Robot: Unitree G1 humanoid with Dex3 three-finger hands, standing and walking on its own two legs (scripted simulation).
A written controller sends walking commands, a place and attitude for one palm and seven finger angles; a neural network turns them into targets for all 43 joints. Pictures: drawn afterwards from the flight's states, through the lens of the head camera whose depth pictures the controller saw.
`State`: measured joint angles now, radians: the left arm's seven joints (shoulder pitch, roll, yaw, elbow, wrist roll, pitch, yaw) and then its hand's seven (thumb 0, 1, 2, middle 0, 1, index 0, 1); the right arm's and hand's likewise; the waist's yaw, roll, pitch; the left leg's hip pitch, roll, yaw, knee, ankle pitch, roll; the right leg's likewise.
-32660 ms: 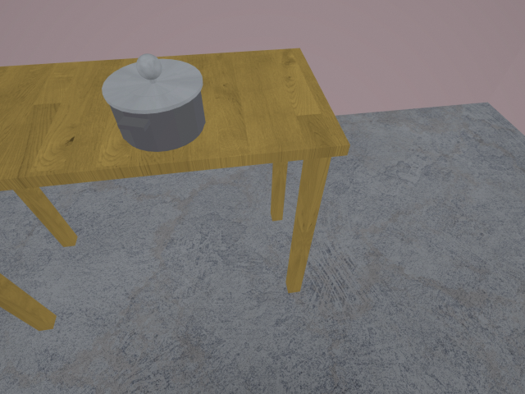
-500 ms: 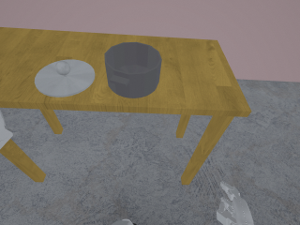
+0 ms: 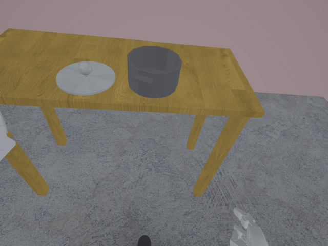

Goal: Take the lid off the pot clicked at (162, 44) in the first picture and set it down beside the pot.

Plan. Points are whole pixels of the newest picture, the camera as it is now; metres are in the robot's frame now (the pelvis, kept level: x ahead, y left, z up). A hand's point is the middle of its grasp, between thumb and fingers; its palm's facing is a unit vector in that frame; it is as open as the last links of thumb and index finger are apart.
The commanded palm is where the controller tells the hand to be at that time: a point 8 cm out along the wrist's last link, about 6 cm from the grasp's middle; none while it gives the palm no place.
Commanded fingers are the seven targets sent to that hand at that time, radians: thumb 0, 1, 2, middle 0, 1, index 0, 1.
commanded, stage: stop stepping back and stand still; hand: left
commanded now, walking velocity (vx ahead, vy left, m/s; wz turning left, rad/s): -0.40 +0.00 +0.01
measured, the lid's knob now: (85, 68) +0.63 +0.32 +0.08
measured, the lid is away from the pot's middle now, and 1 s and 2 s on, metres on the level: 0.24 0.24 0.24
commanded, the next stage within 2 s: let the arm hang, fingers relaxed in 1.78 s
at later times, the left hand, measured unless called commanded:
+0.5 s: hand out of the picture +0.07 +0.26 +0.25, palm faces +0.32 -0.80 -0.51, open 7.4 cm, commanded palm +0.04 +0.33 +0.25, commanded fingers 0.00 0.90 0.90 -0.20 -0.30 -0.20 -0.30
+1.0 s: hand out of the picture +0.11 +0.32 -0.02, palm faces +0.17 -0.90 -0.40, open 7.4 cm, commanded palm none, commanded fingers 0.00 0.90 0.90 -0.20 -0.30 -0.20 -0.30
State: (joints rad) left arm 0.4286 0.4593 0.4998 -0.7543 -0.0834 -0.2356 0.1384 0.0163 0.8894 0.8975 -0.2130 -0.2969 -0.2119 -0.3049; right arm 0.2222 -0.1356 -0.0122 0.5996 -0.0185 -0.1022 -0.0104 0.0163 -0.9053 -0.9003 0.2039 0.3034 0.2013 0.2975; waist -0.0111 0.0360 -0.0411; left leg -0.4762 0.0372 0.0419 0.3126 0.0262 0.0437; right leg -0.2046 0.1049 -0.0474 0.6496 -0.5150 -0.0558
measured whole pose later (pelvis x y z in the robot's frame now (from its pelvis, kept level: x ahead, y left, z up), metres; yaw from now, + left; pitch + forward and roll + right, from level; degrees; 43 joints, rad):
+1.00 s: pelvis -0.10 +0.09 -0.03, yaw +3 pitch +0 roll -1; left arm 0.29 0.28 0.12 0.18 0.05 0.01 0.02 0.00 0.90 0.90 -0.20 -0.29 -0.20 -0.30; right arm 0.27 -0.24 -0.03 0.76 -0.01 0.01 0.03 0.01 -0.91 -0.90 0.20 0.30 0.20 0.30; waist -0.02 0.07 -0.09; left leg -0.44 0.06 0.04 0.97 -0.55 0.01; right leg -0.32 -0.07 -0.15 0.76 -0.44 0.00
